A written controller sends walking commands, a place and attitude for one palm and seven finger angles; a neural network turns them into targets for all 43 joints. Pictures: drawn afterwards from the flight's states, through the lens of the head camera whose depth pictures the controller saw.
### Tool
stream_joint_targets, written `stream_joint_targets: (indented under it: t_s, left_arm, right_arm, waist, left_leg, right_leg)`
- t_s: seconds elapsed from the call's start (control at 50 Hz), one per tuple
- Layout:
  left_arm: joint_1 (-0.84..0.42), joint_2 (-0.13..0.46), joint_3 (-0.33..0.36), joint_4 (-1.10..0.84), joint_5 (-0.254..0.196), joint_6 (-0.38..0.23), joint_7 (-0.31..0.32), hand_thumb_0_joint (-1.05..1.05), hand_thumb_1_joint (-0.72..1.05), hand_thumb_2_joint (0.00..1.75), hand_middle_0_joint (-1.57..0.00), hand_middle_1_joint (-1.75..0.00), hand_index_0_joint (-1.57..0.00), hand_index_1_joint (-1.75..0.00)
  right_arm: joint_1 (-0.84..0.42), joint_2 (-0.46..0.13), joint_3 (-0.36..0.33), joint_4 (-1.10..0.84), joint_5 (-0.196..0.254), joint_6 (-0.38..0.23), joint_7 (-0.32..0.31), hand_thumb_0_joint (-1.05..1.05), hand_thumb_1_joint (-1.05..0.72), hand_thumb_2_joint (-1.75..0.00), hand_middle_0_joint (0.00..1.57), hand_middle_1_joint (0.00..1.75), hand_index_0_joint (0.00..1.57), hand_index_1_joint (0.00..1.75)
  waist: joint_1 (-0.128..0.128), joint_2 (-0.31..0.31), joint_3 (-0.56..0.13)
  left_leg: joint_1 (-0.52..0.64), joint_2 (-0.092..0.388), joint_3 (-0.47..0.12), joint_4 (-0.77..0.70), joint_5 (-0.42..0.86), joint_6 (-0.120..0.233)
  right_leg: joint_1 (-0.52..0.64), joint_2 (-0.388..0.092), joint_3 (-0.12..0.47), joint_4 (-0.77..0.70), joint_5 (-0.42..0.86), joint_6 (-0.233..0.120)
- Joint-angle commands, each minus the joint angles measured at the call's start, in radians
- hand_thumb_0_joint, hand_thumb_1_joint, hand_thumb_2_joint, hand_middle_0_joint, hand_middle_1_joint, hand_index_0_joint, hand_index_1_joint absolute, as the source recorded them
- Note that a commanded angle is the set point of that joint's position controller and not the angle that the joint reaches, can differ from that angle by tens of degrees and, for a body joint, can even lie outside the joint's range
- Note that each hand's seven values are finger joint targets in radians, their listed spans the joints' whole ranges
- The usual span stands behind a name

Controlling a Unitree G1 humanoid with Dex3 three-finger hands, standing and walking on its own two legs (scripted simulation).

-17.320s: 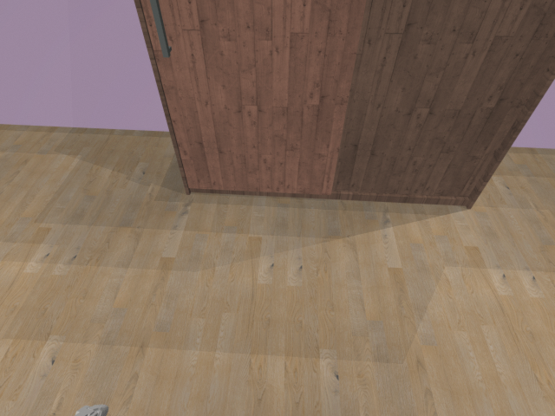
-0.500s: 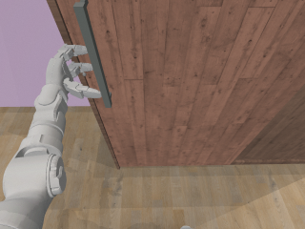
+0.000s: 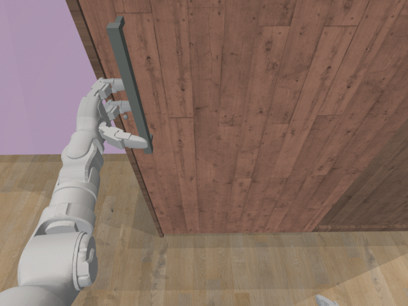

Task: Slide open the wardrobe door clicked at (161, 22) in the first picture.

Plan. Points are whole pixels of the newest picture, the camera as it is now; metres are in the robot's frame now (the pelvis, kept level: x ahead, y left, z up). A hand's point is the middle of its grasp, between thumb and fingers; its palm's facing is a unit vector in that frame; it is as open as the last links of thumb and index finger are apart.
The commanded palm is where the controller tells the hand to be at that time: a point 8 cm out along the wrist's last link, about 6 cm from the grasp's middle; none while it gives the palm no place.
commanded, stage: slide the fingers in behind the handle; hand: left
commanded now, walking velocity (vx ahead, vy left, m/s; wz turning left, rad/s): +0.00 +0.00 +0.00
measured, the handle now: (137, 97) +0.51 +0.16 +0.14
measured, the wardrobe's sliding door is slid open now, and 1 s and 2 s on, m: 0.00 0.00 0.00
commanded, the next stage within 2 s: grip the handle and tug to test in 1.10 s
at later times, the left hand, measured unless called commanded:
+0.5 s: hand (142, 113) +0.46 +0.14 +0.14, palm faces +0.02 -1.00 +0.00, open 14.0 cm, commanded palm +0.42 +0.19 +0.14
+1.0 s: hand (144, 115) +0.45 +0.13 +0.14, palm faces +0.02 -1.00 -0.01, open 14.0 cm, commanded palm +0.42 +0.18 +0.14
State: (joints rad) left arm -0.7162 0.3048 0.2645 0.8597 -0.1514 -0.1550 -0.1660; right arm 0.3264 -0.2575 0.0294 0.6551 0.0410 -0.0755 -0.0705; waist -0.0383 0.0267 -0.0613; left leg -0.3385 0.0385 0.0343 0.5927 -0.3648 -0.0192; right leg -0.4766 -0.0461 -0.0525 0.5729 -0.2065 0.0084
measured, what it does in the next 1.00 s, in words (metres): stands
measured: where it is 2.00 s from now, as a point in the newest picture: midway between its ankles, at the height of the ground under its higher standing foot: outside the picture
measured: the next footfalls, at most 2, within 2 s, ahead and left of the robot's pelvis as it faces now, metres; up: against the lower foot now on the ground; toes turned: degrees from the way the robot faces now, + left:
none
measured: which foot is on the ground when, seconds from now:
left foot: down 0.00-1.00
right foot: down 0.00-1.00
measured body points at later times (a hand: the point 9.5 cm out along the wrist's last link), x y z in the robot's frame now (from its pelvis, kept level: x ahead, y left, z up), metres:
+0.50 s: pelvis +0.00 +0.00 +0.00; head +0.04 -0.01 +0.45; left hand +0.45 +0.19 +0.14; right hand +0.07 -0.25 -0.12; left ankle -0.04 +0.13 -0.73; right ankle +0.05 -0.13 -0.73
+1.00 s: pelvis +0.00 +0.00 +0.00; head +0.03 -0.01 +0.45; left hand +0.44 +0.19 +0.14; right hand +0.09 -0.25 -0.12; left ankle -0.04 +0.13 -0.73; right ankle +0.05 -0.13 -0.73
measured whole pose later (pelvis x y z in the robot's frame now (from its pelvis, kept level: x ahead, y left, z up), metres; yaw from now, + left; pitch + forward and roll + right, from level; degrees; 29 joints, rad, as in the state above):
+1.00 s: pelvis +0.00 +0.00 +0.00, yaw +0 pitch +7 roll +0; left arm -0.77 0.25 0.22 0.91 -0.12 -0.18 -0.08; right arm 0.31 -0.25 0.03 0.67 0.03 -0.08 -0.06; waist -0.05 0.02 -0.05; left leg -0.34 0.04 0.04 0.58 -0.36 -0.02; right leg -0.49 -0.05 -0.05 0.57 -0.20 0.01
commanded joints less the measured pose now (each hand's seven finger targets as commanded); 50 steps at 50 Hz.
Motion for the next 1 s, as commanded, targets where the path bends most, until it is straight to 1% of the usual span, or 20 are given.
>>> stream_joint_targets:
  t_s: [0.0,0.06,0.1,0.12,0.2,0.24,0.26,0.3,0.36,0.38,0.42,0.46,0.48,0.56,0.62,0.7,0.76,0.78,0.86,0.98]
  left_arm:
    - [-0.522,0.169,0.000,-0.219,-0.013,-0.057,0.009,0.00,-0.50,0.30,-0.30,-1.20,-0.30,-1.20]
    - [-0.551,0.113,-0.050,-0.225,-0.008,-0.072,0.015,0.00,-0.50,0.30,-0.30,-1.20,-0.30,-1.20]
    - [-0.539,0.142,-0.022,-0.198,-0.009,-0.073,0.018,0.00,-0.50,0.30,-0.30,-1.20,-0.30,-1.20]
    - [-0.561,0.101,-0.061,-0.199,-0.007,-0.073,0.015,0.00,-0.50,0.30,-0.30,-1.20,-0.30,-1.20]
    - [-0.578,0.175,0.014,-0.164,-0.003,-0.081,0.038,0.00,-0.50,0.30,-0.30,-1.20,-0.30,-1.20]
    - [-0.585,0.151,-0.006,-0.177,0.008,-0.089,0.047,0.00,-0.50,0.30,-0.30,-1.20,-0.30,-1.20]
    - [-0.563,0.174,0.017,-0.159,0.011,-0.095,0.056,0.00,-0.50,0.30,-0.30,-1.20,-0.30,-1.20]
    - [-0.559,0.193,0.034,-0.151,0.017,-0.101,0.062,0.00,-0.50,0.30,-0.30,-1.20,-0.30,-1.20]
    - [-0.530,0.164,0.013,-0.182,0.019,-0.111,0.065,0.00,-0.50,0.30,-0.30,-1.20,-0.30,-1.20]
    - [-0.530,0.152,0.007,-0.182,0.019,-0.109,0.066,0.00,-0.50,0.30,-0.30,-1.20,-0.30,-1.20]
    - [-0.522,0.157,0.022,-0.194,0.013,-0.103,0.070,0.00,-0.50,0.30,-0.30,-1.20,-0.30,-1.20]
    - [-0.495,0.161,0.026,-0.204,0.013,-0.096,0.072,0.00,-0.50,0.30,-0.30,-1.20,-0.30,-1.20]
    - [-0.502,0.121,-0.013,-0.222,0.015,-0.092,0.069,0.00,-0.50,0.30,-0.30,-1.20,-0.30,-1.20]
    - [-0.480,0.122,-0.004,-0.249,0.013,-0.085,0.083,0.00,-0.50,0.30,-0.30,-1.20,-0.30,-1.20]
    - [-0.513,0.087,-0.037,-0.238,0.016,-0.071,0.089,0.00,-0.50,0.30,-0.30,-1.20,-0.30,-1.20]
    - [-0.542,0.097,-0.032,-0.229,0.030,-0.077,0.101,0.00,-0.50,0.30,-0.30,-1.20,-0.30,-1.20]
    - [-0.536,0.124,-0.012,-0.199,0.025,-0.082,0.095,0.00,-0.50,0.30,-0.30,-1.20,-0.30,-1.20]
    - [-0.527,0.108,-0.021,-0.189,0.023,-0.082,0.090,0.00,-0.50,0.30,-0.30,-1.20,-0.30,-1.20]
    - [-0.521,0.135,0.000,-0.182,0.022,-0.092,0.086,0.00,-0.50,0.30,-0.30,-1.20,-0.30,-1.20]
    - [-0.562,0.118,-0.017,-0.182,0.016,-0.097,0.085,0.00,-0.50,0.30,-0.30,-1.20,-0.30,-1.20]
  right_arm:
    - [0.013,-0.133,-0.046,-0.100,-0.006,-0.038,-0.018,0.00,-0.90,-0.90,0.20,0.30,0.20,0.30]
    - [0.017,-0.127,-0.048,-0.097,-0.008,-0.045,-0.014,0.00,-0.90,-0.90,0.20,0.30,0.20,0.30]
    - [0.018,-0.134,-0.047,-0.091,-0.009,-0.042,-0.014,0.00,-0.90,-0.90,0.20,0.30,0.20,0.30]
    - [0.011,-0.128,-0.046,-0.092,-0.007,-0.043,-0.013,0.00,-0.90,-0.90,0.20,0.30,0.20,0.30]
    - [0.020,-0.133,-0.044,-0.086,-0.013,-0.041,-0.013,0.00,-0.90,-0.90,0.20,0.30,0.20,0.30]
    - [0.021,-0.125,-0.043,-0.090,-0.015,-0.041,-0.008,0.00,-0.90,-0.90,0.20,0.30,0.20,0.30]
    - [0.026,-0.130,-0.046,-0.090,-0.017,-0.040,-0.008,0.00,-0.90,-0.90,0.20,0.30,0.20,0.30]
    - [0.031,-0.128,-0.046,-0.087,-0.017,-0.037,-0.006,0.00,-0.90,-0.90,0.20,0.30,0.20,0.30]
    - [0.033,-0.127,-0.051,-0.096,-0.019,-0.037,-0.002,0.00,-0.90,-0.90,0.20,0.30,0.20,0.30]
    - [0.029,-0.123,-0.051,-0.095,-0.016,-0.037,-0.001,0.00,-0.90,-0.90,0.20,0.30,0.20,0.30]
    - [0.040,-0.127,-0.056,-0.091,-0.018,-0.037,0.001,0.00,-0.90,-0.90,0.20,0.30,0.20,0.30]
    - [0.038,-0.129,-0.057,-0.094,-0.018,-0.033,0.000,0.00,-0.90,-0.90,0.20,0.30,0.20,0.30]
    - [0.028,-0.122,-0.054,-0.097,-0.014,-0.034,0.001,0.00,-0.90,-0.90,0.20,0.30,0.20,0.30]
    - [0.034,-0.124,-0.059,-0.092,-0.017,-0.034,0.001,0.00,-0.90,-0.90,0.20,0.30,0.20,0.30]
    - [0.024,-0.120,-0.055,-0.084,-0.014,-0.034,0.000,0.00,-0.90,-0.90,0.20,0.30,0.20,0.30]
    - [0.023,-0.118,-0.055,-0.083,-0.018,-0.037,-0.002,0.00,-0.90,-0.90,0.20,0.30,0.20,0.30]
    - [0.028,-0.123,-0.054,-0.078,-0.018,-0.033,-0.005,0.00,-0.90,-0.90,0.20,0.30,0.20,0.30]
    - [0.018,-0.119,-0.051,-0.083,-0.016,-0.034,-0.005,0.00,-0.90,-0.90,0.20,0.30,0.20,0.30]
    - [0.020,-0.123,-0.050,-0.087,-0.017,-0.033,-0.005,0.00,-0.90,-0.90,0.20,0.30,0.20,0.30]
    - [0.017,-0.121,-0.049,-0.086,-0.015,-0.036,-0.004,0.00,-0.90,-0.90,0.20,0.30,0.20,0.30]
  waist:
    - [-0.022,-0.018,-0.294]
    - [-0.031,-0.016,-0.309]
    - [-0.026,-0.041,-0.320]
    - [-0.035,-0.029,-0.308]
    - [-0.017,-0.037,-0.328]
    - [-0.017,-0.008,-0.344]
    - [-0.011,-0.048,-0.342]
    - [-0.010,-0.046,-0.343]
    - [-0.004,-0.035,-0.378]
    - [-0.007,-0.012,-0.362]
    - [-0.008,-0.057,-0.373]
    - [-0.002,-0.053,-0.365]
    - [-0.007,-0.014,-0.347]
    - [-0.001,-0.044,-0.353]
    - [-0.021,-0.052,-0.306]
    - [-0.016,-0.021,-0.321]
    - [-0.017,-0.062,-0.326]
    - [-0.013,-0.032,-0.314]
    - [-0.009,-0.049,-0.328]
    - [-0.019,-0.038,-0.325]
  left_leg:
    - [-0.022,-0.038,-0.001,-0.088,0.227,0.033]
    - [-0.002,-0.037,-0.005,-0.080,0.257,0.030]
    - [-0.015,-0.038,-0.007,-0.079,0.255,0.028]
    - [-0.013,-0.039,-0.005,-0.080,0.245,0.029]
    - [-0.038,-0.042,-0.007,-0.079,0.239,0.030]
    - [-0.033,-0.044,-0.003,-0.077,0.258,0.027]
    - [-0.041,-0.041,-0.007,-0.073,0.266,0.030]
    - [-0.053,-0.040,-0.002,-0.076,0.266,0.028]
    - [-0.035,-0.038,0.001,-0.076,0.305,0.027]
    - [-0.028,-0.036,0.005,-0.075,0.306,0.026]
    - [-0.028,-0.034,0.006,-0.076,0.314,0.028]
    - [-0.032,-0.035,0.010,-0.081,0.318,0.029]
    - [-0.026,-0.034,0.012,-0.084,0.314,0.027]
    - [-0.015,-0.032,0.007,-0.092,0.320,0.027]
    - [-0.022,-0.034,0.010,-0.097,0.258,0.030]
    - [-0.012,-0.037,0.009,-0.096,0.253,0.031]
    - [-0.026,-0.036,0.007,-0.094,0.256,0.032]
    - [-0.028,-0.037,0.010,-0.095,0.255,0.031]
    - [-0.033,-0.038,0.009,-0.092,0.263,0.031]
    - [-0.024,-0.038,0.003,-0.091,0.243,0.029]
  right_leg:
    - [0.269,0.031,0.018,-0.028,0.231,-0.030]
    - [0.262,0.031,0.012,-0.018,0.250,-0.032]
    - [0.271,0.031,0.013,-0.013,0.257,-0.031]
    - [0.255,0.030,0.014,-0.016,0.249,-0.030]
    - [0.282,0.028,0.019,-0.010,0.244,-0.030]
    - [0.285,0.029,0.019,-0.003,0.265,-0.032]
    - [0.296,0.029,0.017,-0.001,0.267,-0.031]
    - [0.304,0.030,0.020,0.001,0.279,-0.030]
    - [0.325,0.032,0.016,0.008,0.310,-0.032]
    - [0.308,0.034,0.019,0.004,0.312,-0.033]
    - [0.324,0.037,0.018,0.002,0.332,-0.029]
    - [0.339,0.035,0.017,-0.001,0.333,-0.031]
    - [0.319,0.036,0.018,-0.005,0.328,-0.032]
    - [0.336,0.037,0.011,-0.011,0.322,-0.033]
    - [0.297,0.037,0.014,-0.028,0.273,-0.028]
    - [0.291,0.034,0.018,-0.026,0.259,-0.031]
    - [0.315,0.032,0.020,-0.025,0.271,-0.029]
    - [0.304,0.032,0.022,-0.024,0.273,-0.031]
    - [0.320,0.030,0.020,-0.019,0.280,-0.031]
    - [0.293,0.032,0.018,-0.020,0.255,-0.031]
